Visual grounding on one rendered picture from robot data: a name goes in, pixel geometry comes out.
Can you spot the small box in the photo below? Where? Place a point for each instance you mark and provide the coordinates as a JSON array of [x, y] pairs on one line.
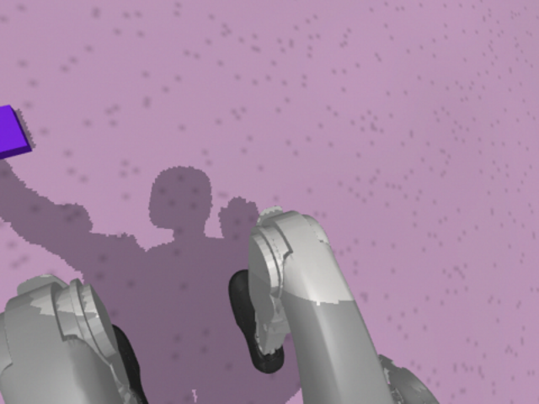
[[13, 140]]

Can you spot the right robot hand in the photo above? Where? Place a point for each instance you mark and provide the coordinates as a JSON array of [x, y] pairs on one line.
[[405, 387]]

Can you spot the right robot foot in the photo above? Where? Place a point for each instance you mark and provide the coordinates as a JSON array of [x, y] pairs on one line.
[[244, 314]]

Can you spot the left robot foot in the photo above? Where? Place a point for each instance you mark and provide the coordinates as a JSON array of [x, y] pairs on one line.
[[132, 367]]

